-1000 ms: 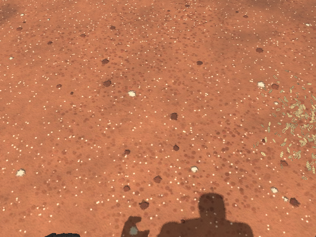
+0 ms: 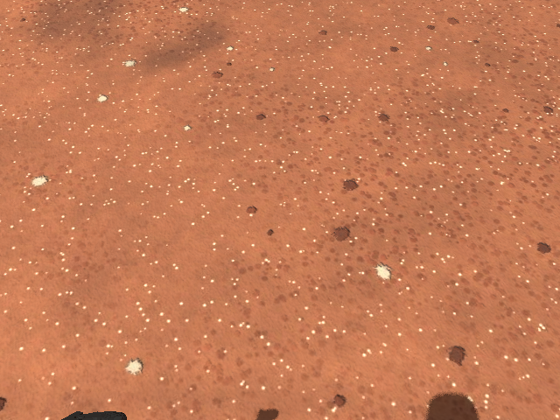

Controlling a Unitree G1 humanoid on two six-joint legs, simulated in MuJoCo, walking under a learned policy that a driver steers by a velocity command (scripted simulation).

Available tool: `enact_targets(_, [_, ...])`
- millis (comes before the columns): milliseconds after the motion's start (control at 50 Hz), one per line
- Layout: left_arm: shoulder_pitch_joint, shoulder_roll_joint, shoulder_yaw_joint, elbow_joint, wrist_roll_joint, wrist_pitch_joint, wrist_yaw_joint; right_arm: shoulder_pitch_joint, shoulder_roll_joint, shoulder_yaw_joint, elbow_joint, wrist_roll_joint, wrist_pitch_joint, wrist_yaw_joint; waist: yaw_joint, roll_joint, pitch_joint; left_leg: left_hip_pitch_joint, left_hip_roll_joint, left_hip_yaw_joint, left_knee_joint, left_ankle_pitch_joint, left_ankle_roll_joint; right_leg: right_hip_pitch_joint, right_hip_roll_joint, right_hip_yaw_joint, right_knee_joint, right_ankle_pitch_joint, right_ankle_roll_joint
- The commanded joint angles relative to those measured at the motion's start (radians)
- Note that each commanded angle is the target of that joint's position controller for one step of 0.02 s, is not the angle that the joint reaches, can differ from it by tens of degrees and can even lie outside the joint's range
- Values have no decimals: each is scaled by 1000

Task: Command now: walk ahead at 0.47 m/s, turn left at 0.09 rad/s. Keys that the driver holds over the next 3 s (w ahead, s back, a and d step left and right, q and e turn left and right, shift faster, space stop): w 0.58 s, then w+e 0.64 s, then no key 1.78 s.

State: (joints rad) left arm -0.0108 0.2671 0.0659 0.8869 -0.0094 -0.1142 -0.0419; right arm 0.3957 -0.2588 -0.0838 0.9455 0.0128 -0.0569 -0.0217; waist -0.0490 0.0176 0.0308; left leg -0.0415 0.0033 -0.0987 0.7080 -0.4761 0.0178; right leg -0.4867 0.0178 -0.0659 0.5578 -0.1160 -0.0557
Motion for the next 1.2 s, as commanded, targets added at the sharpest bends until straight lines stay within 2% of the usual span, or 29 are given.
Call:
enact_targets(20, [349,170,42,64,-12,6,8,-11,-122,-11,-95,35,-55,10,170,-224,-263,-710,-16,-76,663,-50,23,809,-377,716,-294,-383,-235])
enact_targets(40, [262,133,30,38,-7,7,12,-87,-135,-9,-118,38,-63,11,145,-142,-160,-717,47,-29,642,36,42,657,-347,581,-311,-345,-205])
enact_targets(60, [197,110,21,29,4,5,10,-129,-130,-12,-127,22,-65,7,112,-72,-79,-680,93,1,573,112,44,498,-313,484,-343,-250,-190])
enact_targets(100, [152,81,9,26,20,-2,8,-95,-102,-19,-119,6,-46,1,53,-91,-46,-569,143,0,486,181,44,342,-258,371,-393,-133,-174])
enact_targets(140, [171,95,10,40,11,-5,13,-90,-64,-11,-123,5,-31,-1,38,-98,-20,-564,161,18,414,203,26,288,-247,300,-439,-60,-187])
enact_targets(280, [290,145,17,67,-5,8,41,-336,-31,12,-194,-4,-39,16,102,-60,28,-569,113,105,-44,571,-19,315,-176,108,-461,149,-144])
enact_targets(340, [369,151,18,93,-13,20,42,-428,-32,21,-223,7,-43,35,137,-61,48,-578,88,112,-144,588,-13,414,-211,116,-432,139,-143])
enact_targets(400, [398,164,24,107,-14,42,46,-461,-59,17,-251,10,-48,54,121,-75,49,-595,72,101,-199,491,21,544,-271,134,-361,233,-125])
enact_targets(440, [369,183,30,98,-12,52,49,-377,-103,0,-237,9,-49,57,56,-103,-11,-462,31,127,-215,414,54,586,-275,122,-248,475,-100])
enact_targets(460, [347,176,26,92,-11,59,50,-239,-140,-21,-196,6,-49,54,-20,-99,-94,-277,1,154,-234,423,83,560,-236,87,-86,606,-77])
enact_targets(480, [346,145,12,74,0,60,51,-58,-196,-43,-150,-3,-46,44,-90,-64,-227,17,74,80,-188,448,129,407,-187,53,157,496,-47])
enact_targets(500, [469,21,-26,55,5,42,41,57,-305,-68,-123,-22,-42,41,-55,168,-393,435,343,-379,-222,297,294,-12,-25,13,572,68,25])
enact_targets(520, [448,48,-24,71,-6,16,34,75,-228,-45,-119,-10,-39,44,-69,222,-458,482,406,-648,-383,208,331,-166,30,155,723,-451,23])
enact_targets(540, [351,142,2,41,-36,0,28,-7,-174,-24,-127,-5,-41,43,-62,166,-298,367,367,-508,-398,178,271,-261,-35,178,790,-417,2])
enact_targets(560, [281,144,2,23,-42,-7,30,-92,-146,-14,-147,-7,-41,41,-38,101,-189,209,327,-366,-419,248,240,-261,-89,147,759,-325,-7])
enact_targets(580, [253,133,5,21,-27,-4,35,-154,-118,-5,-151,-14,-42,43,-6,46,-112,63,288,-264,-455,330,225,-226,-126,131,688,-255,-3])
enact_targets(620, [298,98,9,42,-21,28,39,-209,-82,4,-151,-26,-54,47,54,70,-71,-90,243,-139,-526,379,198,-108,-169,143,605,-179,6])
enact_targets(700, [256,67,10,23,-19,63,45,-175,-115,-8,-113,-33,-70,33,64,48,-13,-138,238,6,-598,459,204,-172,-167,175,488,-45,34])
enact_targets(820, [87,39,1,-40,-5,50,18,-135,-139,-10,-85,-25,-65,6,13,29,33,-93,211,193,-625,490,149,-161,-126,105,162,249,39])
enact_targets(920, [-22,39,-6,-120,-7,52,-10,-65,-162,-22,-49,-6,-31,-1,-19,21,67,123,280,239,-533,616,133,-243,-106,57,61,119,-1])
enact_targets(980, [47,83,16,-142,-10,56,-25,-100,-200,-34,-66,0,-5,-13,44,71,-6,172,288,281,-339,1073,98,-94,-27,-31,61,-45,-53])
enact_targets(1020, [328,184,73,-81,-16,60,-12,-121,-201,-28,-84,-1,9,-22,191,41,-163,21,222,323,58,1119,39,322,42,-22,-8,-5,-121])
enact_targets(1040, [448,287,104,-63,-18,71,13,-85,-137,-6,-118,-26,-5,-19,195,-141,-268,-304,136,331,408,647,-17,643,-171,340,-29,-28,-220])
enact_targets(1060, [407,317,97,-91,-19,62,10,-50,-47,26,-155,-24,-47,0,115,-279,-388,-633,-77,129,694,-104,-56,875,-359,893,-213,-151,-398])
enact_targets(1080, [418,235,73,-95,-11,57,8,-155,-128,10,-174,15,-85,18,174,-169,-361,-754,-15,-11,731,-71,-25,879,-338,838,-264,-178,-347])
enact_targets(1100, [382,181,61,-97,-10,49,12,-212,-139,10,-190,33,-104,25,165,-121,-241,-788,32,5,681,9,0,765,-301,674,-257,-128,-303])
enact_targets(1120, [310,154,53,-112,-11,44,11,-224,-131,9,-186,15,-109,18,114,-22,-153,-741,79,12,574,81,4,600,-255,560,-264,-41,-266])
enact_targets(1160, [225,107,36,-147,2,42,18,-215,-149,-8,-183,-17,-87,10,51,-34,-93,-608,118,13,455,144,-12,395,-204,456,-307,105,-248])
enact_targets(1200, [227,133,42,-156,-1,40,28,-203,-125,-6,-192,-25,-66,8,31,-40,-76,-574,119,30,366,168,-43,313,-188,411,-334,193,-257])
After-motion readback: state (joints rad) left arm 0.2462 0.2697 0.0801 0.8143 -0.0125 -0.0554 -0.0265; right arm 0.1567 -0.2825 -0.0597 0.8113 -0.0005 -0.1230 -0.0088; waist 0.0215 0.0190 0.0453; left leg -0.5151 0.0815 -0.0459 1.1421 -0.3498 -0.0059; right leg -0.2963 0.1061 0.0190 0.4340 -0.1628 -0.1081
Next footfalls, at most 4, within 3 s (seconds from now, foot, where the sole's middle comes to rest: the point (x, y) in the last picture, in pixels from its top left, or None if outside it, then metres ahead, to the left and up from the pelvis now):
0.48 left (224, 415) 0.47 0.13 -0.76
1.02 right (327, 299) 0.75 -0.13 -0.76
1.48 left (285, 205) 1.07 -0.04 -0.76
1.76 right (360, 249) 0.90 -0.24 -0.76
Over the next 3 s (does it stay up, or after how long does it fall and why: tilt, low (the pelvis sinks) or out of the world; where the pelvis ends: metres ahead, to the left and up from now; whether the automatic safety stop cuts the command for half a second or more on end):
stays up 0.95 -0.12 0.02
